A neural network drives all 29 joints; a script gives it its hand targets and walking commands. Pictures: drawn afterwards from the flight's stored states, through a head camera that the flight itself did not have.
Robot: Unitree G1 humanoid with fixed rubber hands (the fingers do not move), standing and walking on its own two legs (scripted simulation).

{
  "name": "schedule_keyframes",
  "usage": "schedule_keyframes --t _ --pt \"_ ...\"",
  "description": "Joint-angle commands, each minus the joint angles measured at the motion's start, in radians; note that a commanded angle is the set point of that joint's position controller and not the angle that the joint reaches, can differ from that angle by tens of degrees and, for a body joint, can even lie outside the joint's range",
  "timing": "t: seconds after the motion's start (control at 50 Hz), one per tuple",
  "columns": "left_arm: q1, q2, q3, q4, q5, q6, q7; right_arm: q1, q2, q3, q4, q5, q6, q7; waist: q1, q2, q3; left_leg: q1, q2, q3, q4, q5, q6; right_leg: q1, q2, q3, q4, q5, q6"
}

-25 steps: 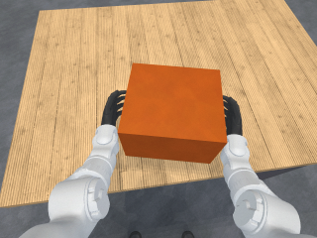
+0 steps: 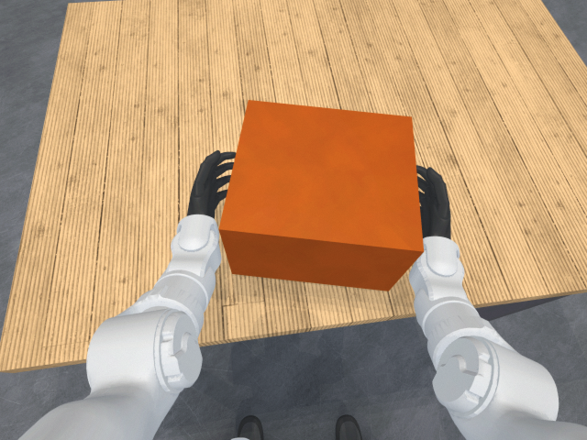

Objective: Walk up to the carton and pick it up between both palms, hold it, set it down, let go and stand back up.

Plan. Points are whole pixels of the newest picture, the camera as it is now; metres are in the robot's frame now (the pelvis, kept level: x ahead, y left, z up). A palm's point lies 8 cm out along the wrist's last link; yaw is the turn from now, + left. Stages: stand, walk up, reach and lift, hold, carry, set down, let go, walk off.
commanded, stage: set down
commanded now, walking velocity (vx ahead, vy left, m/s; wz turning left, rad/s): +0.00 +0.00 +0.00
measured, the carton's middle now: (319, 197) +0.45 -0.03 -0.02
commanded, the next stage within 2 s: none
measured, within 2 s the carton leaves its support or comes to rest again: neither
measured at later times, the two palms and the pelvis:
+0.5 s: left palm (202, 203) +0.44 +0.14 -0.01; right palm (431, 229) +0.39 -0.18 -0.02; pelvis -0.01 +0.00 -0.01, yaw +0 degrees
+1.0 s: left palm (181, 202) +0.42 +0.16 +0.02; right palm (454, 229) +0.38 -0.20 +0.01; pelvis -0.04 +0.01 -0.02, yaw -1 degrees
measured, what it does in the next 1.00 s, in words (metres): stands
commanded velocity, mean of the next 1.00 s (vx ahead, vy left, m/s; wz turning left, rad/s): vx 0.00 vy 0.00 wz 0.00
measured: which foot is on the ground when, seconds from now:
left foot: down 0.00-1.00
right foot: down 0.00-1.00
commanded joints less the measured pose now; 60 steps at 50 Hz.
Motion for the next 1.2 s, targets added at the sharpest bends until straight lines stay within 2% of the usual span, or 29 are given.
schedule_keyframes --t 0.0,0.08,0.1,0.2,0.24,0.26,0.34,0.46,0.5,0.54,0.6,0.68,0.7,0.74,0.76,0.8,0.82,0.84,0.86,0.92,0.94,0.98,1.0,1.02,1.04,1.08,1.12,1.14,1.18 --pt "-0.586 -0.300 -0.124 0.033 0.088 -0.050 -0.102 -0.526 0.341 0.093 -0.006 -0.192 -0.006 0.129 -0.123 0.080 -0.697 0.464 -0.008 0.065 0.087 0.464 -0.095 0.099 0.047 -0.213 0.077 0.316 -0.051" --pt "-0.584 -0.255 -0.122 0.051 0.081 -0.051 -0.102 -0.508 0.301 0.078 0.030 -0.188 -0.001 0.123 -0.139 0.080 -0.691 0.461 -0.007 0.060 0.083 0.470 -0.098 0.099 0.049 -0.213 0.072 0.313 -0.049" --pt "-0.585 -0.285 -0.121 0.034 0.086 -0.055 -0.104 -0.513 0.344 0.094 0.015 -0.189 -0.006 0.125 -0.121 0.085 -0.686 0.446 -0.007 0.060 0.088 0.485 -0.092 0.109 0.046 -0.207 0.081 0.333 -0.048" --pt "-0.562 -0.095 -0.125 0.044 0.031 -0.047 -0.058 -0.476 0.096 0.079 0.052 -0.112 -0.007 0.091 -0.137 0.109 -0.742 0.485 -0.002 0.054 0.101 0.509 -0.112 0.088 0.059 -0.206 0.081 0.332 -0.054" --pt "-0.559 -0.072 -0.126 0.030 0.007 -0.043 -0.051 -0.473 0.110 0.105 0.036 -0.079 -0.001 0.073 -0.119 0.099 -0.735 0.463 -0.006 0.058 0.107 0.513 -0.097 0.116 0.051 -0.195 0.085 0.367 -0.044" --pt "-0.556 -0.087 -0.138 0.016 -0.003 -0.043 -0.045 -0.479 0.099 0.103 0.038 -0.080 -0.003 0.066 -0.132 0.099 -0.736 0.463 -0.007 0.049 0.114 0.518 -0.098 0.097 0.055 -0.198 0.088 0.365 -0.044" --pt "-0.579 0.069 -0.159 0.022 -0.080 -0.026 -0.006 -0.472 -0.064 0.132 0.055 0.024 0.007 0.022 -0.137 0.108 -0.803 0.459 -0.013 0.051 0.135 0.525 -0.097 0.108 0.064 -0.186 0.107 0.422 -0.039" --pt "-0.651 0.245 -0.306 -0.017 -0.307 -0.024 0.038 -0.579 -0.302 0.258 0.004 0.257 0.017 -0.013 -0.124 0.117 -1.014 0.467 -0.023 0.029 0.215 0.615 -0.110 0.071 0.090 -0.184 0.188 0.534 -0.044" --pt "-0.680 0.276 -0.330 0.034 -0.347 -0.013 0.036 -0.624 -0.325 0.304 0.014 0.314 0.024 -0.020 -0.115 0.087 -1.007 0.443 -0.029 0.028 0.240 0.600 -0.108 0.043 0.091 -0.190 0.206 0.514 -0.037" --pt "-0.669 0.283 -0.383 0.078 -0.387 0.007 0.024 -0.642 -0.341 0.342 0.037 0.357 0.042 -0.022 -0.134 0.082 -0.973 0.455 -0.028 0.019 0.244 0.567 -0.109 0.040 0.094 -0.192 0.210 0.490 -0.032" --pt "-0.701 0.319 -0.445 0.142 -0.443 0.026 0.017 -0.680 -0.380 0.360 0.073 0.408 0.094 -0.014 -0.131 0.081 -0.885 0.408 -0.025 0.017 0.234 0.450 -0.100 -0.055 0.093 -0.211 0.228 0.350 -0.037" --pt "-0.636 0.327 -0.459 0.132 -0.454 0.033 0.003 -0.637 -0.404 0.409 0.086 0.448 0.099 -0.006 -0.123 0.079 -0.908 0.439 -0.030 0.013 0.250 0.506 -0.103 -0.055 0.097 -0.220 0.238 0.375 -0.038" --pt "-0.681 0.315 -0.490 0.122 -0.472 0.036 -0.001 -0.668 -0.417 0.393 0.115 0.445 0.111 -0.006 -0.150 0.096 -0.895 0.440 -0.028 0.004 0.245 0.463 -0.109 -0.118 0.096 -0.232 0.228 0.303 -0.041" --pt "-0.582 0.311 -0.490 0.085 -0.464 0.038 -0.012 -0.580 -0.416 0.430 0.109 0.475 0.099 -0.001 -0.123 0.110 -0.881 0.479 -0.028 -0.004 0.235 0.501 -0.114 -0.090 0.096 -0.232 0.228 0.318 -0.048" --pt "-0.618 0.316 -0.496 0.095 -0.470 0.039 -0.015 -0.605 -0.423 0.427 0.131 0.473 0.110 -0.001 -0.136 0.090 -0.838 0.458 -0.027 -0.006 0.238 0.469 -0.108 -0.114 0.096 -0.235 0.224 0.287 -0.045" --pt "-0.594 0.308 -0.526 0.077 -0.492 0.034 -0.024 -0.591 -0.425 0.458 0.121 0.505 0.109 0.004 -0.128 0.102 -0.834 0.461 -0.026 -0.010 0.233 0.464 -0.110 -0.139 0.093 -0.242 0.226 0.269 -0.045" --pt "-0.639 0.319 -0.552 0.070 -0.509 0.030 -0.023 -0.631 -0.451 0.448 0.085 0.508 0.117 0.008 -0.140 0.109 -0.863 0.460 -0.025 -0.014 0.229 0.428 -0.106 -0.167 0.095 -0.249 0.232 0.235 -0.048" --pt "-0.602 0.320 -0.548 0.055 -0.514 0.027 -0.023 -0.614 -0.449 0.463 0.072 0.519 0.113 0.010 -0.115 0.109 -0.877 0.470 -0.019 -0.021 0.221 0.432 -0.109 -0.151 0.098 -0.250 0.235 0.240 -0.050" --pt "-0.615 0.321 -0.559 0.070 -0.521 0.024 -0.023 -0.620 -0.457 0.462 0.087 0.520 0.117 0.014 -0.125 0.108 -0.857 0.464 -0.016 -0.020 0.211 0.377 -0.106 -0.167 0.093 -0.249 0.234 0.200 -0.048" --pt "-0.547 0.311 -0.567 0.030 -0.521 0.024 -0.031 -0.556 -0.453 0.484 0.055 0.529 0.108 0.009 -0.122 0.106 -0.869 0.471 -0.024 -0.023 0.207 0.385 -0.105 -0.136 0.096 -0.247 0.236 0.241 -0.047" --pt "-0.523 0.347 -0.531 0.073 -0.514 0.023 -0.035 -0.540 -0.449 0.503 0.059 0.539 0.114 0.011 -0.088 0.078 -0.839 0.445 -0.028 -0.017 0.202 0.369 -0.094 -0.117 0.089 -0.236 0.227 0.222 -0.046" --pt "-0.496 0.349 -0.528 0.044 -0.509 0.019 -0.039 -0.503 -0.442 0.532 0.044 0.554 0.110 0.008 -0.094 0.068 -0.849 0.446 -0.036 -0.011 0.194 0.354 -0.086 -0.082 0.090 -0.238 0.226 0.242 -0.043" --pt "-0.474 0.359 -0.514 0.052 -0.503 0.016 -0.043 -0.494 -0.436 0.544 0.058 0.573 0.108 0.003 -0.073 0.062 -0.830 0.424 -0.041 -0.005 0.194 0.361 -0.089 -0.077 0.089 -0.233 0.220 0.240 -0.039" --pt "-0.464 0.368 -0.513 0.019 -0.510 0.012 -0.045 -0.475 -0.434 0.551 0.016 0.581 0.105 0.001 -0.075 0.050 -0.853 0.423 -0.045 -0.001 0.200 0.363 -0.082 -0.062 0.088 -0.229 0.226 0.259 -0.038" --pt "-0.487 0.379 -0.500 0.061 -0.507 0.009 -0.048 -0.489 -0.432 0.548 0.048 0.579 0.111 -0.003 -0.073 0.044 -0.823 0.392 -0.055 0.007 0.200 0.329 -0.076 -0.076 0.084 -0.226 0.215 0.226 -0.036" --pt "-0.496 0.364 -0.551 -0.003 -0.532 -0.004 -0.052 -0.487 -0.447 0.542 0.023 0.591 0.106 -0.006 -0.105 0.070 -0.840 0.424 -0.043 -0.011 0.194 0.332 -0.085 -0.089 0.090 -0.239 0.228 0.231 -0.036" --pt "-0.439 0.377 -0.518 -0.048 -0.525 -0.011 -0.051 -0.443 -0.438 0.568 -0.015 0.601 0.097 -0.004 -0.076 0.060 -0.879 0.447 -0.045 -0.002 0.205 0.395 -0.087 -0.063 0.092 -0.234 0.225 0.276 -0.037" --pt "-0.467 0.373 -0.522 -0.049 -0.520 -0.014 -0.047 -0.457 -0.446 0.552 0.019 0.594 0.102 -0.003 -0.092 0.072 -0.871 0.449 -0.043 -0.010 0.205 0.392 -0.090 -0.089 0.094 -0.237 0.224 0.254 -0.036" --pt "-0.471 0.375 -0.516 -0.094 -0.518 -0.024 -0.048 -0.445 -0.444 0.558 -0.001 0.601 0.095 -0.005 -0.085 0.098 -0.900 0.448 -0.047 -0.002 0.211 0.421 -0.094 -0.077 0.093 -0.240 0.229 0.277 -0.038"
